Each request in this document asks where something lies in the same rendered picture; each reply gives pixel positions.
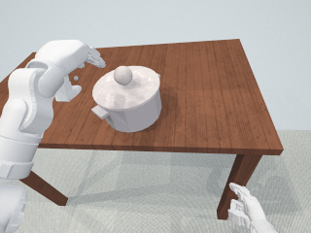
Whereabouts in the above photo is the knob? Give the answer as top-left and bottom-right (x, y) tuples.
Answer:
(114, 66), (133, 85)

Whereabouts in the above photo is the robot left hand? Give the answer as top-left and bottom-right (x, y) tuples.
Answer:
(35, 40), (106, 102)

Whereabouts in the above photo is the robot right hand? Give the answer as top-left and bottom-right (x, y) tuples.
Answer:
(227, 183), (266, 230)

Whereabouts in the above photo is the lid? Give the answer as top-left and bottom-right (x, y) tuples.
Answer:
(92, 66), (160, 112)

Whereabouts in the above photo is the table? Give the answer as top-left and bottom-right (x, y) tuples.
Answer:
(0, 39), (284, 220)

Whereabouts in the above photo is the robot right forearm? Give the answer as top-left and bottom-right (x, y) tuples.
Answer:
(249, 218), (278, 233)

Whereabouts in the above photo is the robot left upper arm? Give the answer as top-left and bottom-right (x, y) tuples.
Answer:
(0, 183), (28, 233)

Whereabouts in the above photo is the robot left forearm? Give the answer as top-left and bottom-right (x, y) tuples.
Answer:
(0, 58), (65, 183)

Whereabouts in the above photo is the pot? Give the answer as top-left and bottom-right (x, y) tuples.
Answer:
(91, 74), (162, 133)

